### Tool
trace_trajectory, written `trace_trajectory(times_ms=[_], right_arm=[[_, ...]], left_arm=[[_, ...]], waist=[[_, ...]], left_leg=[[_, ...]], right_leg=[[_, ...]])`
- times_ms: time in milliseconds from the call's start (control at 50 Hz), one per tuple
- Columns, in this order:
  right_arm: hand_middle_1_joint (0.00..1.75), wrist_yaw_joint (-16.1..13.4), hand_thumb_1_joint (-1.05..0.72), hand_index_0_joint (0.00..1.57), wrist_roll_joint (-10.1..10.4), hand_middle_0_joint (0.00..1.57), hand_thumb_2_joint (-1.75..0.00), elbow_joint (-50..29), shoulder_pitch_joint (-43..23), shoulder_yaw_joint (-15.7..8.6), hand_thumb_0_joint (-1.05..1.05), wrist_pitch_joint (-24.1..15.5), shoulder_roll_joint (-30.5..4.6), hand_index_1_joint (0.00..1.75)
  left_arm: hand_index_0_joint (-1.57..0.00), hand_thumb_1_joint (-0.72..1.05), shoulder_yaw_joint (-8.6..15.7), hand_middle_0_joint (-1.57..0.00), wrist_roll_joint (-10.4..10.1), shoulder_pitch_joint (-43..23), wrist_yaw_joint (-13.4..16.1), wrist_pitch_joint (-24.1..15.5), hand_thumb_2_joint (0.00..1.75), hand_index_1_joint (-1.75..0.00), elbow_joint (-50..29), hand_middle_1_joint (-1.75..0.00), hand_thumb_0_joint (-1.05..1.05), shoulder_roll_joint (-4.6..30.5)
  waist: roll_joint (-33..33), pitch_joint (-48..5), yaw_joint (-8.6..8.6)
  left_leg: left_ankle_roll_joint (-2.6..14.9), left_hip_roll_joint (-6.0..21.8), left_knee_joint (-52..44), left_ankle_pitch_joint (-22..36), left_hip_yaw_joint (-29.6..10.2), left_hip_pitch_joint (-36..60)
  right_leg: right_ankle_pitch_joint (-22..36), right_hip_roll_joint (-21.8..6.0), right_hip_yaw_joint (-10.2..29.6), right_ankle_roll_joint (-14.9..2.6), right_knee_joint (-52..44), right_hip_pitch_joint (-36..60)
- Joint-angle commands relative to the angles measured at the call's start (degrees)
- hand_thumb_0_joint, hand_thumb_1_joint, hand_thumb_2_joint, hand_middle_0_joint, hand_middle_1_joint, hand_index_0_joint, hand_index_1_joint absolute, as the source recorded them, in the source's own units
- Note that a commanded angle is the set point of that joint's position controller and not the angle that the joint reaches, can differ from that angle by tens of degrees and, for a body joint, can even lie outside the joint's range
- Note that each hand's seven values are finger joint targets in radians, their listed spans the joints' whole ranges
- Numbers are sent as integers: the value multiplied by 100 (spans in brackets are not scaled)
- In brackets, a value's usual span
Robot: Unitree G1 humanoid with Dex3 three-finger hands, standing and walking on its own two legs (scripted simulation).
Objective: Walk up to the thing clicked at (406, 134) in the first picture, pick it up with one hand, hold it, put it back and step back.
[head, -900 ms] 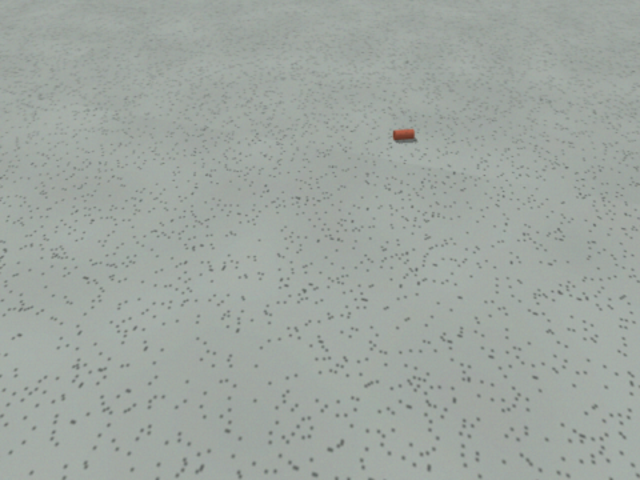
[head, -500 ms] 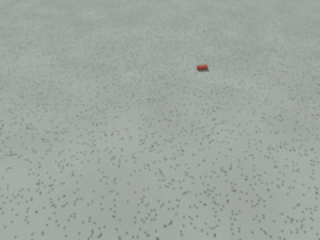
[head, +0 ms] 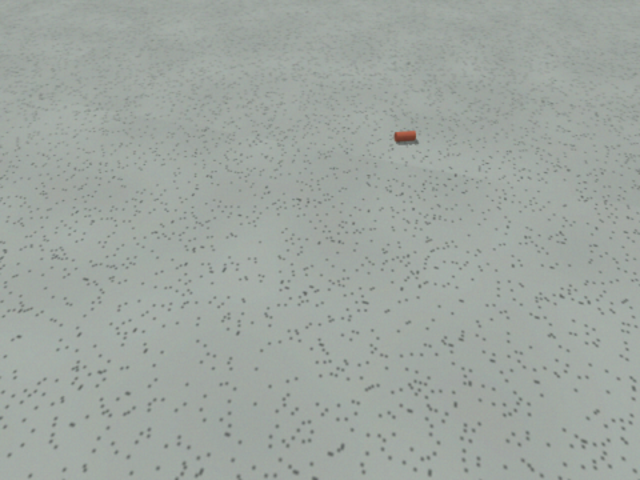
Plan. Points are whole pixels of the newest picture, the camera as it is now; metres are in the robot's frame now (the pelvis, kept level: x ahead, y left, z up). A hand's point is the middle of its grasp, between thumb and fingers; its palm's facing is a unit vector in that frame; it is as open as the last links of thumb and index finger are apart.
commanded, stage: stand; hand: left
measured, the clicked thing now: (405, 136) +1.88 -0.47 -0.76
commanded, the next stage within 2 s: walk up in 0.22 s
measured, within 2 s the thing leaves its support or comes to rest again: neither
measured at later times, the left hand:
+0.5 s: hand (152, 479) +0.16 +0.24 -0.13, palm faces -0.02 -0.93 -0.36, open 7.4 cm
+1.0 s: hand (260, 416) +0.25 +0.11 -0.18, palm faces +0.10 -0.95 -0.28, open 7.4 cm
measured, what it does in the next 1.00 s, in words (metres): walks ahead: right foot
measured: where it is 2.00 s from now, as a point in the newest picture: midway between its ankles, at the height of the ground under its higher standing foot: (411, 313)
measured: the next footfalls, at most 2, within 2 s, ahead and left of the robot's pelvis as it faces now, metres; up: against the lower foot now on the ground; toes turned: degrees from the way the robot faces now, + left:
right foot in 0.58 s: +0.21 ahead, -0.26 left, +0.00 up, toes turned -6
left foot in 1.02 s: +0.44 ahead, -0.04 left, +0.00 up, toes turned +9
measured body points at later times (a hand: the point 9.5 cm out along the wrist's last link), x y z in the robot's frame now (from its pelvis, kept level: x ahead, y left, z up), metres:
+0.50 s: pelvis +0.05 -0.06 -0.01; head +0.04 -0.05 +0.44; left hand +0.16 +0.29 -0.11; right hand +0.05 -0.41 -0.11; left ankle +0.00 +0.11 -0.75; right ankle +0.14 -0.23 -0.71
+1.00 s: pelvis +0.27 -0.16 -0.02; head +0.28 -0.12 +0.43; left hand +0.25 +0.16 -0.16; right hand +0.41 -0.48 -0.10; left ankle +0.39 -0.05 -0.74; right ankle +0.17 -0.26 -0.75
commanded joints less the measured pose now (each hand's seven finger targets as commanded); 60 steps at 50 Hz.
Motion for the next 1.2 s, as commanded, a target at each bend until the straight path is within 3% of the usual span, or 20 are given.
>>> trace_trajectory(times_ms=[0, 180, 200, 220, 240, 280, 540, 580, 600, 620, 640, 720, 900, 980, 1000, 1020, 1040, 1060, 1120, 1180], right_arm=[[30, -75, -90, 20, 16, 20, -90, -331, -214, -266, 0, -111, -1256, 30], [30, -73, -90, 20, 13, 20, -90, -312, -196, -261, 0, -112, -1247, 30], [30, -2, -90, 20, -35, 20, -90, -535, 718, -769, 0, -284, -2070, 30], [30, 24, -90, 20, -85, 20, -90, -406, 1016, -911, 0, -345, -2309, 30], [30, 9, -90, 20, -125, 20, -90, -396, 1242, -1037, 0, -386, -2493, 30], [30, -40, -90, 20, -72, 20, -90, -642, 1031, -1043, 0, -489, -2434, 30], [30, 12, -90, 20, -236, 20, -90, -1154, -91, -1002, 0, -493, -2193, 30], [30, -9, -90, 20, -257, 20, -90, -1221, 164, -686, 0, -477, -1319, 30], [30, 14, -90, 20, -75, 20, -90, -1370, 319, -596, 0, -478, -1221, 30], [30, -8, -90, 20, -43, 20, -90, -1317, 518, -745, 0, -479, -1769, 30], [30, 9, -90, 20, -27, 20, -90, -1239, 385, -793, 0, -503, -1996, 30], [30, 181, -90, 20, 84, 20, -90, -858, 1163, -772, 0, -459, -1922, 30], [30, 295, -90, 20, 8, 20, -90, -1609, 105, -788, 0, -471, -1634, 30], [30, 91, -90, 20, -27, 20, -90, -1299, 1650, -977, 0, -587, -1844, 30], [30, 7, -90, 20, -170, 20, -90, -1199, 2340, -1102, 0, -611, -2127, 30], [30, -84, -90, 20, -187, 20, -90, -1323, 2456, -1203, 0, -610, -2557, 30], [30, -100, -90, 20, -25, 20, -90, -1543, 2177, -1216, 0, -611, -2678, 30], [30, -108, -90, 20, 99, 20, -90, -1557, 1886, -1216, 0, -605, -2601, 30], [30, -120, -90, 20, 120, 20, -90, -1675, 1413, -924, 0, -685, -2114, 30], [30, -80, -90, 20, 111, 20, -90, -1709, 1167, -872, 0, -781, -2113, 30]], left_arm=[[-20, 90, 252, -20, 11, -194, 79, -149, 90, -30, -329, -30, 0, 1165], [-20, 90, 254, -20, 16, -189, 87, -142, 90, -30, -315, -30, 0, 1172], [-20, 90, 859, -20, 241, -221, -217, -164, 90, -30, -820, -30, 0, 1918], [-20, 90, 849, -20, 304, -696, -338, -101, 90, -30, -930, -30, 0, 1797], [-20, 90, 859, -20, 360, -1119, -410, -45, 90, -30, -1144, -30, 0, 1634], [-20, 90, 849, -20, 352, -1140, -506, -61, 90, -30, -1367, -30, 0, 1563], [-20, 90, 1062, -20, 190, 468, -750, -68, 90, -30, -963, -30, 0, 1659], [-20, 90, 1336, -20, 279, 1971, -549, -197, 90, -30, -557, -30, 0, 2391], [-20, 90, 1352, -20, 313, 1727, -475, -221, 90, -30, -852, -30, 0, 2619], [-20, 90, 1281, -20, 183, 967, -469, -231, 90, -30, -1107, -30, 0, 2732], [-20, 90, 1230, -20, 132, 420, -461, -269, 90, -30, -1328, -30, 0, 2810], [-20, 90, 1030, -20, 48, -52, -408, -374, 90, -30, -1367, -30, 0, 2046], [-20, 90, 960, -20, 123, 562, -474, -377, 90, -30, -1608, -30, 0, 1967], [-20, 90, 831, -20, 79, 676, -477, -303, 90, -30, -1710, -30, 0, 1704], [-20, 90, 715, -20, 39, 1075, -445, -279, 90, -30, -1700, -30, 0, 1326], [-20, 90, 661, -20, 65, 1285, -447, -266, 90, -30, -1786, -30, 0, 1064], [-20, 90, 799, -20, 112, 1113, -412, -204, 90, -30, -1782, -30, 0, 1786], [-20, 90, 836, -20, 129, 786, -393, -213, 90, -30, -1777, -30, 0, 2137], [-20, 90, 825, -20, 38, 673, -436, -266, 90, -30, -1648, -30, 0, 1818], [-20, 90, 821, -20, 46, 775, -587, -150, 90, -30, -1645, -30, 0, 1630]], waist=[[103, -484, 4], [51, -449, -4], [-348, -1133, -159], [140, -600, -400], [687, -122, -572], [423, 101, -436], [652, -89, 696], [-2170, -632, 1407], [-2430, -481, 1227], [-1635, -239, 786], [-1249, 209, 577], [-999, 205, -21], [-134, 194, 358], [815, -746, -424], [1515, -1246, -655], [2156, -1371, -547], [1176, -1348, -589], [720, -975, -559], [232, -242, -225], [460, 88, 19]], left_leg=[[97, 780, -348, 733, -605, 25], [86, 780, -403, 714, -633, 0], [627, 928, -42, -2172, -1115, 399], [867, 1388, -459, -3383, -1883, 711], [1174, 2057, -992, -4112, -2837, 975], [1349, 2482, -1160, -3507, -3183, 964], [742, 1101, 247, -2783, -259, -2004], [428, -16, 4168, -2747, 533, -3684], [211, -402, 5243, -2445, -6, -4291], [209, -4, 5500, -1977, -397, -3920], [211, 417, 5462, -1637, -556, -3736], [202, 638, 4288, -799, -363, -2599], [11, 663, 1785, -34, 274, -2079], [271, 161, 968, 149, 652, 874], [534, 807, 803, -794, -346, 1862], [926, 2199, 327, -1878, -2934, 2587], [1435, 2823, -449, -3060, -4277, 2208], [1587, 2904, -519, -2683, -4180, 1815], [1142, 2069, -225, 75, -1719, 386], [1167, 1857, -308, 210, -724, -463]], right_leg=[[602, -609, 465, -252, -276, 65], [538, -609, 446, -245, -257, 57], [-2114, -290, 226, -428, 609, -420], [-2474, -136, 35, -378, 1545, -1883], [-1942, -123, -14, -258, 2840, -3206], [-1501, -502, 785, -295, 3500, -3959], [-421, -212, -636, -115, 1450, 336], [-2438, -623, 677, -325, 484, 2089], [-4228, -1721, 2897, -645, -856, 1573], [-5029, -2284, 4047, -1071, -1624, 709], [-4800, -2333, 4076, -1304, -1705, -85], [-2772, -1272, 1325, -1020, -951, -740], [-1577, -1218, 423, -1247, -826, -367], [1059, -674, -472, -954, 1860, -1096], [464, -306, -672, -717, 3450, -1957], [-2111, 405, -457, -462, 4522, -3377], [-2090, 231, 294, -458, 4983, -3641], [-1640, -194, 643, -449, 5260, -3744], [-923, -488, 727, -291, 4942, -3170], [-737, -690, 589, -146, 4257, -2813]])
